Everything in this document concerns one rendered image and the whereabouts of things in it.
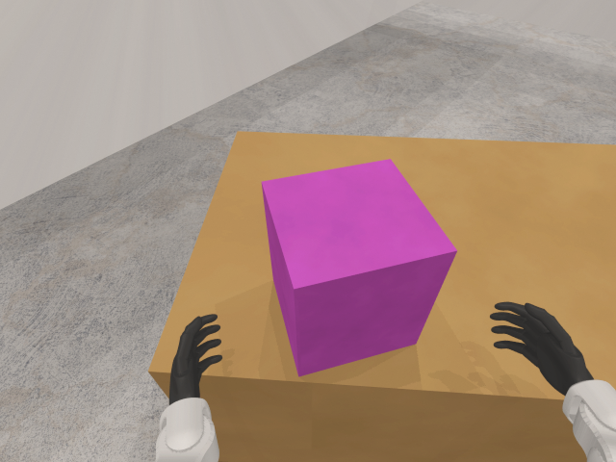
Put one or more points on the carton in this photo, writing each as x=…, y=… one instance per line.
x=357, y=262

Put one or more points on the right robot hand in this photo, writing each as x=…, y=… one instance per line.
x=546, y=344

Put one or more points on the right robot forearm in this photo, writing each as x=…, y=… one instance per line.
x=590, y=406

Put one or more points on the left robot hand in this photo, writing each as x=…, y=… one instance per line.
x=186, y=371

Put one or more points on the pedestal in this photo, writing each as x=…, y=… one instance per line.
x=532, y=222

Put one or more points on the left robot forearm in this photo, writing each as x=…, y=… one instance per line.
x=187, y=433

